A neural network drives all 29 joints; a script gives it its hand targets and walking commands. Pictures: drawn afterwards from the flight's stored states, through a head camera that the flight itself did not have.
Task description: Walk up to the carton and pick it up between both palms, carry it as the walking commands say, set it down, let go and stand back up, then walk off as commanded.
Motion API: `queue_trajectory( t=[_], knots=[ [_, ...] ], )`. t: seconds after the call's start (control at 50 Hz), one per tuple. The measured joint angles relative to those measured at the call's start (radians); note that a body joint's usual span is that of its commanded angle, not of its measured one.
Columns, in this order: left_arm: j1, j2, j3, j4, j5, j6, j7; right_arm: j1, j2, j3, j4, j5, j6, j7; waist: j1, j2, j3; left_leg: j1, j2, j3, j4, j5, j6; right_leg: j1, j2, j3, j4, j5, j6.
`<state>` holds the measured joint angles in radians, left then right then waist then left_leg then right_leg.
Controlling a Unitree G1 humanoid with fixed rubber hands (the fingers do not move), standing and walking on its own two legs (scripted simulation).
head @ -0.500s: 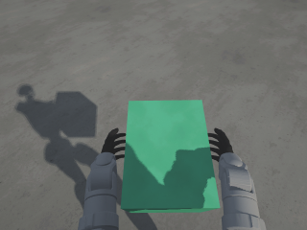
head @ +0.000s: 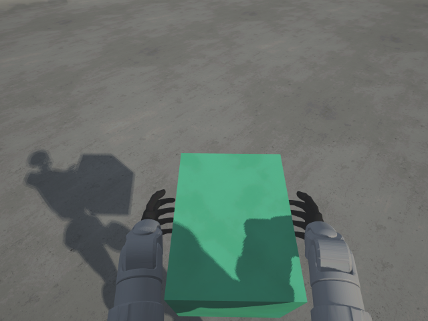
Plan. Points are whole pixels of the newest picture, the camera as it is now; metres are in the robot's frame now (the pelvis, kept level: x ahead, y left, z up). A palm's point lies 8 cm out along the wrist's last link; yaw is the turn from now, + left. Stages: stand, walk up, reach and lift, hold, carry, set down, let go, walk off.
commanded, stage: reach and lift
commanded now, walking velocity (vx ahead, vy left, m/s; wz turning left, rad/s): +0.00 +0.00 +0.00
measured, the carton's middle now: (229, 234) +0.33 +0.00 -0.04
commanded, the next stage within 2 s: hold in 0.70 s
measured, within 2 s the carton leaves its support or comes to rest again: neither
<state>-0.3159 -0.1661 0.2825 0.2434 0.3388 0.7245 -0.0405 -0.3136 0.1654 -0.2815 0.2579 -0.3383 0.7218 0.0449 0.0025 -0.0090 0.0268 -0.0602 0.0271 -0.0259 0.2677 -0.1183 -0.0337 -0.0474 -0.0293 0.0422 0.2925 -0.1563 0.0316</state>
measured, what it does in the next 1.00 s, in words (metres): stands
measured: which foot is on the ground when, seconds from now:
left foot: down 0.00-1.00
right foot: down 0.00-1.00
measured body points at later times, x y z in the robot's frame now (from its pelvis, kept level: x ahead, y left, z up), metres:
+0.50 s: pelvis +0.01 +0.00 +0.00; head -0.02 +0.00 +0.45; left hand +0.31 +0.16 +0.04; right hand +0.31 -0.16 +0.04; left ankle +0.03 +0.14 -0.75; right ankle +0.01 -0.14 -0.75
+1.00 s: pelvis +0.00 +0.00 +0.00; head -0.03 +0.00 +0.45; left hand +0.29 +0.16 +0.03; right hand +0.30 -0.16 +0.04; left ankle +0.03 +0.14 -0.75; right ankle +0.01 -0.14 -0.75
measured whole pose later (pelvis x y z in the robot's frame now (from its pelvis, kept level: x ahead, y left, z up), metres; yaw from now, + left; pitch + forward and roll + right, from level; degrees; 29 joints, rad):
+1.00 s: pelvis +0.00 +0.00 +0.00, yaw +0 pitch -6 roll +0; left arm -0.24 -0.15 0.22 0.18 0.31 0.75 -0.03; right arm -0.25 0.15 -0.23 0.20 -0.31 0.74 0.04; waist 0.00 -0.01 0.03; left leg -0.06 0.03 -0.03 0.28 -0.12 -0.04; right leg -0.05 -0.03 0.04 0.30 -0.16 0.03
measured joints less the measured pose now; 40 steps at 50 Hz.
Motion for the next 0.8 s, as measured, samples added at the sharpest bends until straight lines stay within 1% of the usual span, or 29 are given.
queue_trajectory(
  t=[0.22, 0.54, 0.8],
  knots=[
    [0.025, 0.007, -0.026, -0.030, -0.012, 0.003, 0.007, 0.020, -0.005, 0.024, -0.026, 0.011, 0.003, -0.006, 0.004, -0.001, 0.003, -0.005, 0.002, -0.002, -0.001, -0.003, -0.001, -0.002, 0.002, -0.002, -0.006, -0.001, -0.001],
    [0.070, 0.018, -0.062, -0.064, -0.026, 0.013, 0.008, 0.063, -0.016, 0.059, -0.061, 0.029, 0.013, -0.007, 0.000, -0.003, -0.005, 0.005, 0.003, -0.006, -0.010, -0.002, -0.003, 0.012, 0.003, -0.005, -0.021, 0.002, -0.002],
    [0.086, 0.021, -0.071, -0.073, -0.033, 0.019, 0.009, 0.073, -0.018, 0.067, -0.068, 0.034, 0.020, -0.008, -0.001, -0.003, -0.002, 0.002, 0.003, -0.007, 0.001, -0.001, -0.003, 0.008, 0.004, -0.005, -0.008, 0.002, -0.002]
  ],
)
